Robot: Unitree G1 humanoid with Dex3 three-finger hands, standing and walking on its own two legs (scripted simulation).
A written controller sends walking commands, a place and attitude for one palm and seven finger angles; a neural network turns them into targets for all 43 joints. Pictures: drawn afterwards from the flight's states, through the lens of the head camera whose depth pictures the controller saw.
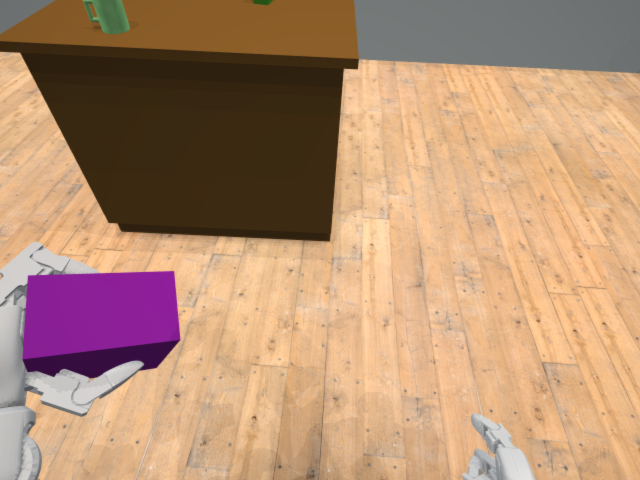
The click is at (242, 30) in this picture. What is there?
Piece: table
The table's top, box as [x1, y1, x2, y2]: [0, 0, 358, 68]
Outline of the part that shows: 0,34 0,51 339,68 357,68 358,62 353,0 272,0 268,5 254,4 253,0 122,0 130,29 124,33 119,34 106,34 101,30 98,22 91,22 88,18 82,0 55,0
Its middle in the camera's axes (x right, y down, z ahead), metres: -0.38 -0.77 +1.30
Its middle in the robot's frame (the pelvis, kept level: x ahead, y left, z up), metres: +1.47 +0.47 +0.04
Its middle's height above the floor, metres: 0.81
